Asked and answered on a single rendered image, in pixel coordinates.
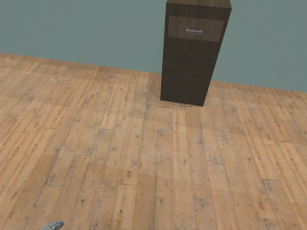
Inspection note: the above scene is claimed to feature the left robot hand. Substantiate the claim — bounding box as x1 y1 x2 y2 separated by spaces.
39 220 64 230

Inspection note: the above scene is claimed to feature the drawer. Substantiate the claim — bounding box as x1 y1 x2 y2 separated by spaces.
167 15 224 42

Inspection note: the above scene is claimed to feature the cabinet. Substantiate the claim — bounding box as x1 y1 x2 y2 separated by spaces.
160 0 232 106

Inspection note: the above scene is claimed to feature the handle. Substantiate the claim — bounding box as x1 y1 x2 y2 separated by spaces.
185 28 202 35

